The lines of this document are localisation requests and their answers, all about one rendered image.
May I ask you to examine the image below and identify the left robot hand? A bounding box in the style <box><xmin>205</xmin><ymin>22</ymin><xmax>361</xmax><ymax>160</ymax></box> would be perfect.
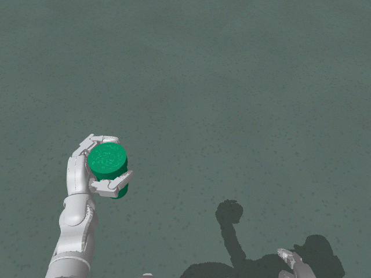
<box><xmin>67</xmin><ymin>134</ymin><xmax>134</xmax><ymax>197</ymax></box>

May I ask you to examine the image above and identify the cup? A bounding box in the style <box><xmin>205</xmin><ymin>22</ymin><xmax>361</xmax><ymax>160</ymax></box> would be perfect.
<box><xmin>88</xmin><ymin>142</ymin><xmax>128</xmax><ymax>199</ymax></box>

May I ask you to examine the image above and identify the right robot hand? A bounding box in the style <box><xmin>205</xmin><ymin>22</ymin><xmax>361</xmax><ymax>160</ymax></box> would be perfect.
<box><xmin>278</xmin><ymin>248</ymin><xmax>316</xmax><ymax>278</ymax></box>

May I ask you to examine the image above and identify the left robot arm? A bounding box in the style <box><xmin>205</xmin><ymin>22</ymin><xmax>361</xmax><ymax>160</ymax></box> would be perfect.
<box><xmin>45</xmin><ymin>193</ymin><xmax>99</xmax><ymax>278</ymax></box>

